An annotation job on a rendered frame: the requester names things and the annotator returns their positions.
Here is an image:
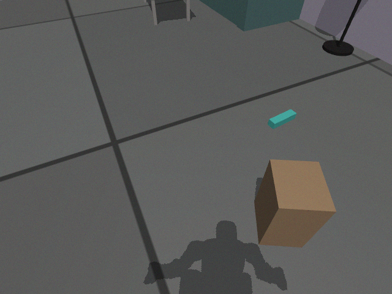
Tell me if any floor lamp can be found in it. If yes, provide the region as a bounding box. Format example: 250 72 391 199
322 0 361 56

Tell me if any sofa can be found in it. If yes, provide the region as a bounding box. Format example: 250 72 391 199
199 0 304 31

